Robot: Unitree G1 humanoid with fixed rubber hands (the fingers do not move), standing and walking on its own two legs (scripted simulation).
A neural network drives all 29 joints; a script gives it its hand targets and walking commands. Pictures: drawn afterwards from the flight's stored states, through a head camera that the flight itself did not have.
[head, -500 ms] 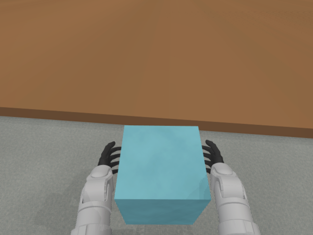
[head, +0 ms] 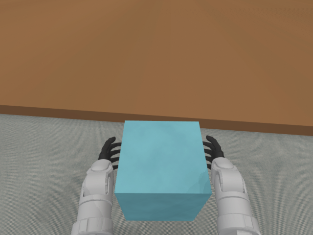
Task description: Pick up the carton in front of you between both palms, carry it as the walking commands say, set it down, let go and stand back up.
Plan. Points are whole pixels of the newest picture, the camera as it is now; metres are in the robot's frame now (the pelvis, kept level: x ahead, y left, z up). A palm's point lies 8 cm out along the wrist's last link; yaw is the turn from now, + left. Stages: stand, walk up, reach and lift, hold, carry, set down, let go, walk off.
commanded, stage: reach and lift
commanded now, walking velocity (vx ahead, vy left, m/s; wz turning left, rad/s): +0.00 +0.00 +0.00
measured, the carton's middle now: (160, 173) +0.31 +0.00 -0.04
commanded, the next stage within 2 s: hold in 0.48 s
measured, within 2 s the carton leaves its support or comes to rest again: neither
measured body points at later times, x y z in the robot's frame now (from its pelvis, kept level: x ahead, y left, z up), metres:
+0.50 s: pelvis +0.01 +0.00 +0.00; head -0.01 +0.00 +0.45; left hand +0.31 +0.15 +0.03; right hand +0.31 -0.15 +0.03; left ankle +0.03 +0.13 -0.74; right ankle +0.02 -0.13 -0.74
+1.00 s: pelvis +0.00 +0.00 +0.00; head -0.04 +0.00 +0.45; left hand +0.30 +0.15 +0.05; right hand +0.30 -0.15 +0.05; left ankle +0.03 +0.13 -0.74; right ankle +0.02 -0.13 -0.74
